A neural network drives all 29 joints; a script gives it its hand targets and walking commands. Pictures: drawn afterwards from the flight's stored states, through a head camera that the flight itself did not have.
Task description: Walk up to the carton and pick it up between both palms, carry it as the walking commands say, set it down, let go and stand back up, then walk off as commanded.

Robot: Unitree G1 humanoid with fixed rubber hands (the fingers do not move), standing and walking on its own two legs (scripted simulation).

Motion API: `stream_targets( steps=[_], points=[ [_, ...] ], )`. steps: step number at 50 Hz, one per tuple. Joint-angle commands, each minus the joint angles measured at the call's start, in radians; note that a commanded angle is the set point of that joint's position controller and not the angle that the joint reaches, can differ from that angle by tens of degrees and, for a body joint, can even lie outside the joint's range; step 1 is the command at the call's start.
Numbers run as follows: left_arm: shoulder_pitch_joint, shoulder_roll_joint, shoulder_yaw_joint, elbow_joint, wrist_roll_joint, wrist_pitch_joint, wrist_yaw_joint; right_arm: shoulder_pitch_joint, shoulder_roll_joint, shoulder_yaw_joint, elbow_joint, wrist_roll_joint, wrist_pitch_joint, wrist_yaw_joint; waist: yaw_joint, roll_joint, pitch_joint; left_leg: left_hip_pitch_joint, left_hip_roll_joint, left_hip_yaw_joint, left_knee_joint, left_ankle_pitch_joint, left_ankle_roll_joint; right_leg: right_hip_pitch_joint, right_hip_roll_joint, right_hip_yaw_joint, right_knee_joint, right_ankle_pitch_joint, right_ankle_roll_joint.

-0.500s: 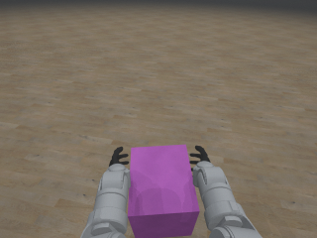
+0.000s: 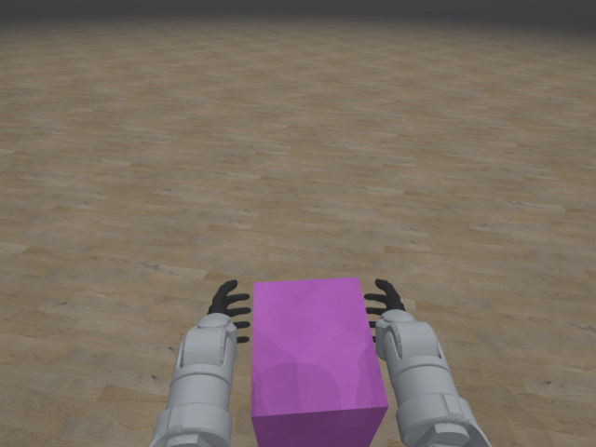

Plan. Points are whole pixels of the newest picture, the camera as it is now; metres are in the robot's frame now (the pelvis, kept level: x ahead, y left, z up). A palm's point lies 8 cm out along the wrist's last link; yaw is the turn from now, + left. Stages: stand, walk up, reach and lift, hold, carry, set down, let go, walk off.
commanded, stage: hold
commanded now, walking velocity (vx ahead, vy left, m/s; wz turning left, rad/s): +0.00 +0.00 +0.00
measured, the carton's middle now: (310, 366) +0.29 +0.00 -0.04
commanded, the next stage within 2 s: carry in 0.56 s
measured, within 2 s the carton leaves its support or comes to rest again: neither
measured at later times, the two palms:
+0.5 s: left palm (211, 334) +0.29 +0.14 +0.05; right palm (390, 332) +0.29 -0.11 +0.05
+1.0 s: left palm (124, 332) +0.28 +0.26 +0.06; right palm (298, 324) +0.30 +0.02 +0.05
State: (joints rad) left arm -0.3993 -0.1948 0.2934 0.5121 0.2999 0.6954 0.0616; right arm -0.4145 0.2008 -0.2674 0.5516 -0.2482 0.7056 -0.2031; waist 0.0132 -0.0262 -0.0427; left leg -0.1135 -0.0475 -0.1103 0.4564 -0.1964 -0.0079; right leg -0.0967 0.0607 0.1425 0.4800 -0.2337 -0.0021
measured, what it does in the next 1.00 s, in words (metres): shifts its weight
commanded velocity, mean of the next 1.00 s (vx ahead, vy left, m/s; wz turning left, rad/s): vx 0.00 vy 0.14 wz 0.00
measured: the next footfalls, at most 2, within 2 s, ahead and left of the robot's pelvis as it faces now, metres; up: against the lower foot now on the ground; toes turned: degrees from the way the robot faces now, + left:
right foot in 1.26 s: +0.00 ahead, +0.02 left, +0.00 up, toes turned -7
left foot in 1.38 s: -0.01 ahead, +0.31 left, +0.00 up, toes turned +13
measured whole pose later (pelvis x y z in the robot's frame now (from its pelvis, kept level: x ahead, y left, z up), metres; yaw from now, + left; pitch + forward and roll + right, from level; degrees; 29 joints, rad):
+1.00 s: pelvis -0.04 +0.09 -0.03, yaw +5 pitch +3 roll +0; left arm -0.54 -0.20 0.24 0.03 0.09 1.15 0.33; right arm -0.51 0.23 -0.16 0.02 -0.09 1.16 -0.40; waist 0.03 0.03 0.00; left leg -0.54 -0.04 0.09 0.71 -0.23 0.07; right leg -0.47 -0.14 -0.02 0.70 -0.24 0.07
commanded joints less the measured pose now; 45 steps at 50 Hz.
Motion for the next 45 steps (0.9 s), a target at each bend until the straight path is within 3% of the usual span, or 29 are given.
stream_targets(
  steps=[1, 4, 15, 18, 27, 28, 29, 30, 31, 32, 33, 34, 35, 37, 39, 40, 41, 42, 43, 44, 45],
  points=[
    [-0.576, -1.097, -0.508, -0.053, -0.290, -0.024, -0.285, -0.702, 1.083, 0.487, -0.119, 0.285, -0.058, 0.418, 0.014, 0.037, -0.252, 0.095, -0.011, 0.023, -0.064, 0.049, 0.010, -0.043, -0.010, -0.027, -0.116, 0.017, 0.001],
    [-0.569, -1.108, -0.543, -0.079, -0.308, -0.017, -0.287, -0.674, 1.074, 0.502, -0.141, 0.289, -0.056, 0.414, 0.001, 0.053, -0.278, 0.100, -0.012, 0.018, -0.059, 0.072, 0.005, -0.035, -0.004, -0.033, -0.109, 0.043, -0.002],
    [-0.541, -1.119, -0.562, -0.076, -0.334, -0.017, -0.299, -0.604, 1.089, 0.511, -0.193, 0.262, -0.044, 0.400, -0.024, 0.003, -0.296, 0.059, -0.031, 0.022, -0.056, 0.080, 0.022, 0.015, -0.004, -0.027, -0.101, 0.090, 0.012],
    [-0.537, -1.120, -0.555, -0.080, -0.330, -0.016, -0.299, -0.611, 1.097, 0.518, -0.198, 0.267, -0.041, 0.402, -0.013, -0.007, -0.276, 0.056, -0.030, 0.024, -0.054, 0.066, 0.023, 0.002, -0.001, -0.028, -0.100, 0.069, 0.010],
    [-0.548, -1.126, -0.539, -0.088, -0.315, -0.003, -0.283, -0.656, 1.066, 0.510, -0.173, 0.295, -0.034, 0.426, 0.005, 0.051, -0.202, 0.053, -0.008, 0.014, -0.069, -0.006, 0.011, -0.050, 0.006, -0.041, -0.100, -0.031, -0.017],
    [-0.644, -1.068, -0.614, -0.155, -0.352, 0.005, -0.277, -0.732, 1.020, 0.568, -0.216, 0.327, -0.024, 0.424, 0.006, 0.093, -0.283, -0.138, 0.167, -0.085, -0.027, 0.077, 0.032, -0.068, -0.151, 0.004, 0.013, -0.022, -0.040],
    [-0.625, -1.059, -0.621, -0.169, -0.360, 0.013, -0.264, -0.746, 1.020, 0.588, -0.260, 0.345, -0.011, 0.420, 0.020, 0.118, -0.244, -0.235, 0.132, -0.084, -0.031, -0.089, 0.025, -0.078, -0.160, 0.055, -0.012, -0.162, -0.055],
    [-0.674, -1.047, -0.641, -0.207, -0.373, 0.021, -0.257, -0.757, 1.025, 0.600, -0.267, 0.357, 0.007, 0.419, 0.027, 0.082, -0.206, -0.346, 0.096, -0.049, 0.013, -0.230, 0.010, -0.074, -0.216, 0.131, -0.064, -0.296, -0.084],
    [-0.698, -1.052, -0.645, -0.217, -0.380, 0.033, -0.254, -0.765, 1.036, 0.613, -0.276, 0.365, 0.024, 0.419, 0.033, 0.010, -0.269, -0.391, 0.058, -0.007, 0.122, -0.176, -0.010, 0.003, -0.305, 0.236, -0.121, -0.260, -0.127],
    [-0.681, -1.060, -0.661, -0.228, -0.393, 0.048, -0.246, -0.774, 1.026, 0.632, -0.299, 0.377, 0.044, 0.410, 0.044, -0.100, -0.322, -0.420, 0.023, 0.043, 0.299, -0.197, -0.022, 0.017, -0.417, 0.332, -0.150, -0.116, -0.185],
    [-0.658, -1.045, -0.658, -0.232, -0.403, 0.068, -0.237, -0.787, 1.033, 0.661, -0.306, 0.410, 0.066, 0.402, 0.038, -0.146, -0.357, -0.453, 0.039, 0.053, 0.388, -0.241, -0.020, 0.031, -0.478, 0.373, -0.129, 0.054, -0.215],
    [-0.656, -1.037, -0.658, -0.239, -0.413, 0.088, -0.226, -0.826, 1.035, 0.679, -0.317, 0.443, 0.093, 0.397, 0.032, -0.159, -0.370, -0.462, 0.068, 0.055, 0.398, -0.250, -0.021, 0.008, -0.496, 0.367, -0.099, 0.158, -0.219],
    [-0.660, -1.036, -0.659, -0.253, -0.426, 0.110, -0.215, -0.869, 1.031, 0.698, -0.344, 0.476, 0.117, 0.392, 0.025, -0.151, -0.378, -0.443, 0.089, 0.056, 0.351, -0.238, -0.020, -0.021, -0.469, 0.328, -0.055, 0.255, -0.194],
    [-0.763, -1.010, -0.658, -0.286, -0.473, 0.164, -0.201, -0.972, 1.011, 0.709, -0.389, 0.525, 0.161, 0.372, 0.015, -0.169, -0.405, -0.367, 0.071, 0.092, 0.246, -0.166, -0.021, -0.076, -0.414, 0.215, 0.009, 0.394, -0.133],
    [-0.720, -1.000, -0.655, -0.349, -0.499, 0.240, -0.184, -0.864, 1.036, 0.713, -0.428, 0.533, 0.229, 0.348, -0.004, -0.202, -0.467, -0.212, 0.060, 0.112, 0.094, -0.065, 0.002, -0.136, -0.353, 0.093, 0.109, 0.439, -0.077],
    [-0.717, -0.984, -0.654, -0.378, -0.517, 0.278, -0.177, -0.844, 1.021, 0.699, -0.444, 0.538, 0.264, 0.333, -0.007, -0.176, -0.503, -0.126, 0.083, 0.093, 0.001, 0.003, 0.016, -0.183, -0.301, 0.015, 0.186, 0.362, -0.040],
    [-0.716, -0.970, -0.667, -0.444, -0.538, 0.319, -0.167, -0.819, 1.016, 0.693, -0.475, 0.555, 0.302, 0.321, 0.001, -0.024, -0.535, -0.041, 0.196, -0.026, -0.053, 0.205, 0.050, -0.265, -0.237, -0.066, 0.293, 0.199, 0.005],
    [-0.714, -0.969, -0.677, -0.489, -0.566, 0.361, -0.158, -0.801, 1.008, 0.695, -0.521, 0.571, 0.337, 0.305, 0.008, 0.172, -0.543, 0.057, 0.333, -0.150, -0.003, 0.551, 0.109, -0.415, -0.163, -0.159, 0.390, -0.048, 0.049],
    [-0.742, -0.968, -0.679, -0.506, -0.585, 0.399, -0.156, -0.781, 1.014, 0.685, -0.519, 0.577, 0.366, 0.295, -0.001, 0.232, -0.530, 0.077, 0.360, -0.100, 0.050, 0.604, 0.170, -0.452, -0.132, -0.234, 0.336, -0.331, 0.050],
    [-0.748, -0.971, -0.675, -0.525, -0.599, 0.428, -0.161, -0.754, 1.026, 0.672, -0.526, 0.567, 0.390, 0.288, -0.003, 0.205, -0.543, 0.026, 0.314, -0.033, 0.085, 0.562, 0.172, -0.369, -0.127, -0.263, 0.275, -0.293, 0.036],
    [-0.748, -0.990, -0.674, -0.516, -0.618, 0.449, -0.169, -0.731, 1.019, 0.657, -0.539, 0.545, 0.410, 0.279, -0.002, 0.140, -0.524, -0.026, 0.257, 0.003, 0.094, 0.545, 0.146, -0.313, -0.135, -0.260, 0.192, -0.196, 0.024]
  ],
)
